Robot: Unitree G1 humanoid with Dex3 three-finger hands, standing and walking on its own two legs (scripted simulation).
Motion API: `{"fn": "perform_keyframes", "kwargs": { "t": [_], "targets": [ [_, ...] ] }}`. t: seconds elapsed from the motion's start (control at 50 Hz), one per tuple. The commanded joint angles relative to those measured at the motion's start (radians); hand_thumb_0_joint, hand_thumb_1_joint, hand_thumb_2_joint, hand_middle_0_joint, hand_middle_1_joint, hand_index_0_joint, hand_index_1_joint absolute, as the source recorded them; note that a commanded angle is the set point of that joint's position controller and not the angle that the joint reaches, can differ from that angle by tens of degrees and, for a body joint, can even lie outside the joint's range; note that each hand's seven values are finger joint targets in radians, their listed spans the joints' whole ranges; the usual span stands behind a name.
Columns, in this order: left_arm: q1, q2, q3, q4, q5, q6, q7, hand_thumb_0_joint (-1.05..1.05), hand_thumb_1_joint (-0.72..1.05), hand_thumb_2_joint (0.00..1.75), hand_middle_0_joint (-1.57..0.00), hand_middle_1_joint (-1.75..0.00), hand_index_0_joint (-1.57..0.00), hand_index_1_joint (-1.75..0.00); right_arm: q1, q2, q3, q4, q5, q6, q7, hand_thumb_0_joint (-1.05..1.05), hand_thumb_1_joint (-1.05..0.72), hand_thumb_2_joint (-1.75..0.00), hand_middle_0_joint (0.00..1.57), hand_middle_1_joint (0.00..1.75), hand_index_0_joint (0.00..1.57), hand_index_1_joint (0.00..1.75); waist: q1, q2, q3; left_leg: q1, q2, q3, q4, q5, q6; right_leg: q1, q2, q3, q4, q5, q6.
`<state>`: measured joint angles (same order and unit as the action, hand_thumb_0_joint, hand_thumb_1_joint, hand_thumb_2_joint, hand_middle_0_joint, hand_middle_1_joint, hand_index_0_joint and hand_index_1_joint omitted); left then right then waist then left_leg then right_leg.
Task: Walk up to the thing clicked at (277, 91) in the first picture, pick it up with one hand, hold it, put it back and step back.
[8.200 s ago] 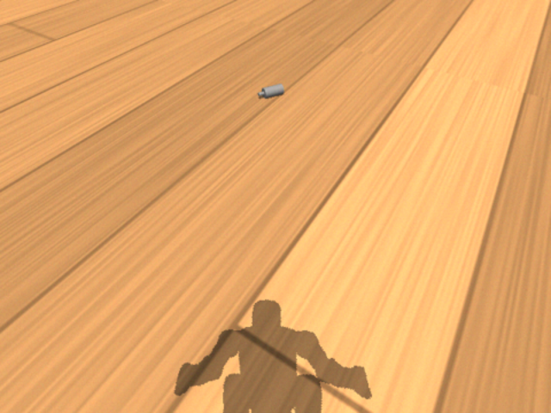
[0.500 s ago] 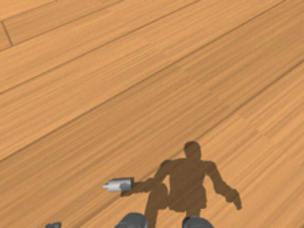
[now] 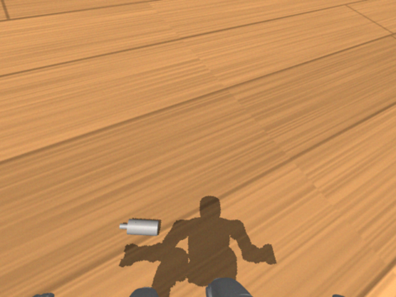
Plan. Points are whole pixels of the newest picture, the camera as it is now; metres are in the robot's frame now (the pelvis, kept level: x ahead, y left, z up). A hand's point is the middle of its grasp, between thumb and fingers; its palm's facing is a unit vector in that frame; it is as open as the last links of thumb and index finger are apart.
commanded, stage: walk up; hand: left
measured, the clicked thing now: (139, 227) +0.46 +0.22 -0.72
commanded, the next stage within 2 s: stand in 1.08 s
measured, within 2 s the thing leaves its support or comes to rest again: neither
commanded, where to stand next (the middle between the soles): +0.12 -0.02 m, yaw +0 degrees
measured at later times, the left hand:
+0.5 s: hand out of the picture +0.06 +0.21 -0.10, palm faces +0.00 -0.87 -0.50, open 7.3 cm
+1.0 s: hand out of the picture +0.09 +0.24 -0.16, palm faces +0.02 -0.93 -0.35, open 7.3 cm
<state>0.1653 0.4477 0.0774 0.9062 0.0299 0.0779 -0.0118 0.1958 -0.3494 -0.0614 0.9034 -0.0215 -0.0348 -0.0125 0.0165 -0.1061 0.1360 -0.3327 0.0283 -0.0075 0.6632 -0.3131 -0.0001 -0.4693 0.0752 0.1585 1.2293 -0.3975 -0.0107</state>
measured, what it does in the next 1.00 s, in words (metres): steps on the spot: right foot, then left foot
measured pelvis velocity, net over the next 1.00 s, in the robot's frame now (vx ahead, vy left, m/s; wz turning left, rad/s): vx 0.02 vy -0.02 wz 0.04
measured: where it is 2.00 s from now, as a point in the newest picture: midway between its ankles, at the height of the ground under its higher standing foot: outside the picture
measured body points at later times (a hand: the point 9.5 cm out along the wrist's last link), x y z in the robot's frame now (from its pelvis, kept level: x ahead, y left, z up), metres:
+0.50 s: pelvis +0.03 -0.07 +0.01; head +0.03 -0.12 +0.45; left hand +0.06 +0.26 -0.07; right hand +0.08 -0.39 -0.14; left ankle +0.06 +0.09 -0.66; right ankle +0.04 -0.18 -0.72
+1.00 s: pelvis +0.02 -0.02 +0.00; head +0.06 +0.00 +0.44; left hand +0.09 +0.29 -0.14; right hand +0.15 -0.32 -0.11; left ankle +0.05 +0.10 -0.72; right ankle +0.03 -0.16 -0.71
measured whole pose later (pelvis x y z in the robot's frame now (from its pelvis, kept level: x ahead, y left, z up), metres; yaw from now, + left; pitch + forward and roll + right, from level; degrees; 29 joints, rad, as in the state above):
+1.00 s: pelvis +0.02 -0.02 +0.00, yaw +2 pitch -2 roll -1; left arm 0.19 0.38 0.02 0.91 0.00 0.00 0.02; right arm 0.15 -0.37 -0.03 0.87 -0.02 0.00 0.01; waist 0.00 -0.03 0.12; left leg -0.34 0.00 -0.03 0.70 -0.31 0.01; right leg -0.32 -0.03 0.00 0.79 -0.48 -0.02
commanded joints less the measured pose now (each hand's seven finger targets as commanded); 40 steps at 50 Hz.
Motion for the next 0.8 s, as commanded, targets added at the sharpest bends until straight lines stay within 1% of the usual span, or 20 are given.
{"fn": "perform_keyframes", "kwargs": {
  "t": [0.0,0.06,0.1,0.18,0.22,0.24,0.26,0.28,0.3,0.32,0.36,0.38,0.48,0.5,0.56,0.68,0.72,0.74,0.76,0.78],
  "targets": [
    [-0.044,0.198,0.048,-0.097,0.007,-0.065,-0.027,0.00,0.90,0.90,-0.20,-0.30,-0.20,-0.30,0.149,-0.338,-0.103,-0.064,-0.003,-0.043,-0.023,0.00,-0.90,-0.90,0.20,0.30,0.20,0.30,-0.097,0.276,-0.160,0.475,0.264,-0.396,-0.334,-0.241,0.201,-0.295,-0.070,0.038,-0.163,-0.020,0.029],
    [-0.032,0.190,0.043,-0.080,-0.002,-0.091,-0.037,0.00,0.90,0.90,-0.20,-0.30,-0.20,-0.30,0.145,-0.353,-0.092,-0.086,-0.014,-0.047,-0.002,0.00,-0.90,-0.90,0.20,0.30,0.20,0.30,-0.098,0.326,-0.033,0.276,0.273,-0.312,-0.381,-0.164,0.233,-0.167,-0.087,-0.045,-0.311,-0.084,0.033],
    [0.018,0.186,0.043,-0.060,-0.005,-0.103,-0.047,0.00,0.90,0.90,-0.20,-0.30,-0.20,-0.30,0.104,-0.361,-0.090,-0.111,-0.014,-0.046,0.013,0.00,-0.90,-0.90,0.20,0.30,0.20,0.30,-0.074,0.360,0.011,0.122,0.262,-0.246,-0.414,-0.246,0.236,-0.045,-0.108,-0.122,-0.391,-0.078,0.025],
    [0.239,0.181,0.062,-0.001,-0.008,-0.102,-0.060,0.00,0.90,0.90,-0.20,-0.30,-0.20,-0.30,-0.029,-0.371,-0.086,-0.152,-0.021,-0.022,0.030,0.00,-0.90,-0.90,0.20,0.30,0.20,0.30,0.046,0.400,-0.036,-0.120,0.171,-0.118,-0.359,-0.383,0.172,0.294,-0.098,-0.238,-0.549,-0.023,-0.008],
    [0.349,0.168,0.068,0.055,-0.006,-0.100,-0.031,0.00,0.90,0.90,-0.20,-0.30,-0.20,-0.30,-0.051,-0.290,-0.062,-0.157,-0.015,0.008,0.017,0.00,-0.90,-0.90,0.20,0.30,0.20,0.30,0.097,0.199,-0.070,-0.240,0.088,-0.030,-0.096,-0.366,0.107,0.461,-0.050,-0.250,-0.646,0.084,0.010],
    [0.378,0.190,0.071,0.046,0.000,-0.103,-0.014,0.00,0.90,0.90,-0.20,-0.30,-0.20,-0.30,-0.035,-0.216,-0.038,-0.162,-0.005,0.020,0.010,0.00,-0.90,-0.90,0.20,0.30,0.20,0.30,0.119,0.006,-0.058,-0.285,0.027,0.029,0.133,-0.376,0.076,0.440,-0.103,-0.138,-0.780,0.021,0.011],
    [0.343,0.275,0.086,0.005,0.017,-0.116,0.002,0.00,0.90,0.90,-0.20,-0.30,-0.20,-0.30,0.000,-0.158,-0.015,-0.176,0.011,0.024,0.004,0.00,-0.90,-0.90,0.20,0.30,0.20,0.30,0.103,-0.178,-0.026,-0.375,-0.085,-0.034,0.374,-0.335,0.032,0.327,-0.328,0.285,-0.992,-0.319,-0.042],
    [0.195,0.313,0.080,-0.057,0.026,-0.122,0.009,0.00,0.90,0.90,-0.20,-0.30,-0.20,-0.30,0.016,-0.228,-0.036,-0.159,0.022,0.030,-0.002,0.00,-0.90,-0.90,0.20,0.30,0.20,0.30,0.045,-0.052,0.030,-0.347,-0.087,-0.159,0.443,-0.245,0.019,0.164,-0.455,0.485,-1.119,-0.544,-0.108],
    [0.107,0.337,0.081,-0.085,0.019,-0.118,0.008,0.00,0.90,0.90,-0.20,-0.30,-0.20,-0.30,0.043,-0.301,-0.057,-0.136,0.023,0.029,-0.004,0.00,-0.90,-0.90,0.20,0.30,0.20,0.30,0.021,-0.046,0.062,-0.299,-0.046,-0.177,0.432,-0.224,0.023,0.091,-0.475,0.497,-1.137,-0.609,-0.170],
    [0.088,0.297,0.073,-0.087,0.010,-0.130,0.013,0.00,0.90,0.90,-0.20,-0.30,-0.20,-0.30,0.066,-0.323,-0.061,-0.106,0.027,0.027,0.002,0.00,-0.90,-0.90,0.20,0.30,0.20,0.30,0.001,0.004,0.072,-0.305,-0.026,-0.195,0.432,-0.171,0.022,0.133,-0.435,0.423,-1.096,-0.480,-0.166],
    [0.080,0.253,0.065,-0.076,-0.005,-0.156,0.026,0.00,0.90,0.90,-0.20,-0.30,-0.20,-0.30,0.166,-0.300,-0.065,-0.046,0.024,0.043,0.012,0.00,-0.90,-0.90,0.20,0.30,0.20,0.30,-0.032,0.016,0.019,-0.253,-0.024,-0.221,0.422,-0.063,0.015,0.195,-0.347,0.198,-1.034,-0.242,-0.078],
    [0.097,0.260,0.065,-0.069,-0.011,-0.162,0.036,0.00,0.90,0.90,-0.20,-0.30,-0.20,-0.30,0.191,-0.293,-0.063,-0.038,0.014,0.054,0.019,0.00,-0.90,-0.90,0.20,0.30,0.20,0.30,-0.033,0.023,-0.006,-0.218,-0.024,-0.229,0.419,-0.044,0.006,0.198,-0.341,0.149,-1.000,-0.142,-0.070],
    [0.163,0.241,0.069,-0.071,-0.024,-0.170,0.083,0.00,0.90,0.90,-0.20,-0.30,-0.20,-0.30,0.155,-0.273,-0.069,-0.096,-0.021,0.098,0.043,0.00,-0.90,-0.90,0.20,0.30,0.20,0.30,-0.015,0.002,-0.023,-0.226,-0.059,-0.238,0.499,-0.021,-0.014,0.246,-0.384,-0.014,-0.847,0.590,-0.112],
    [0.160,0.223,0.066,-0.077,-0.026,-0.170,0.086,0.00,0.90,0.90,-0.20,-0.30,-0.20,-0.30,0.154,-0.260,-0.068,-0.099,-0.017,0.099,0.043,0.00,-0.90,-0.90,0.20,0.30,0.20,0.30,-0.015,-0.016,-0.035,-0.229,-0.070,-0.219,0.481,-0.012,-0.013,0.275,-0.364,-0.053,-0.819,0.697,-0.095],
    [0.151,0.203,0.061,-0.101,-0.018,-0.168,0.080,0.00,0.90,0.90,-0.20,-0.30,-0.20,-0.30,0.114,-0.238,-0.062,-0.113,-0.001,0.092,0.036,0.00,-0.90,-0.90,0.20,0.30,0.20,0.30,0.008,-0.088,-0.066,-0.216,-0.067,-0.159,0.414,-0.024,-0.018,0.325,-0.356,-0.097,-0.777,0.785,-0.146],
    [0.096,0.202,0.047,-0.133,-0.016,-0.132,0.052,0.00,0.90,0.90,-0.20,-0.30,-0.20,-0.30,0.079,-0.215,-0.046,-0.093,0.018,0.046,0.026,0.00,-0.90,-0.90,0.20,0.30,0.20,0.30,0.027,-0.147,-0.157,-0.024,-0.044,0.029,0.030,-0.048,-0.005,0.344,-0.323,-0.138,-0.626,0.678,-0.161],
    [0.057,0.199,0.032,-0.138,-0.029,-0.117,0.050,0.00,0.90,0.90,-0.20,-0.30,-0.20,-0.30,0.127,-0.221,-0.050,-0.063,0.010,0.031,0.018,0.00,-0.90,-0.90,0.20,0.30,0.20,0.30,-0.026,-0.081,-0.179,0.122,-0.057,0.048,-0.155,0.109,0.021,0.246,-0.315,-0.143,-0.496,0.602,-0.132],
    [0.086,0.155,0.017,-0.133,-0.033,-0.111,0.050,0.00,0.90,0.90,-0.20,-0.30,-0.20,-0.30,0.143,-0.250,-0.058,-0.055,0.001,0.023,0.013,0.00,-0.90,-0.90,0.20,0.30,0.20,0.30,-0.035,0.058,-0.188,0.175,-0.027,-0.037,-0.213,0.201,0.041,0.200,-0.280,-0.156,-0.367,0.467,-0.086],
    [0.130,0.103,0.001,-0.141,-0.040,-0.106,0.053,0.00,0.90,0.90,-0.20,-0.30,-0.20,-0.30,0.118,-0.322,-0.074,-0.078,-0.017,0.020,0.009,0.00,-0.90,-0.90,0.20,0.30,0.20,0.30,-0.017,0.278,-0.206,0.232,0.148,-0.309,-0.216,0.384,0.109,0.056,-0.194,-0.192,-0.252,0.177,-0.028],
    [0.108,0.105,-0.001,-0.137,-0.052,-0.094,0.065,0.00,0.90,0.90,-0.20,-0.30,-0.20,-0.30,0.070,-0.362,-0.075,-0.112,-0.010,0.022,0.011,0.00,-0.90,-0.90,0.20,0.30,0.20,0.30,-0.024,0.333,-0.205,0.198,0.290,-0.494,-0.238,0.455,0.234,-0.015,-0.068,-0.191,-0.184,-0.244,-0.007]
  ]
}}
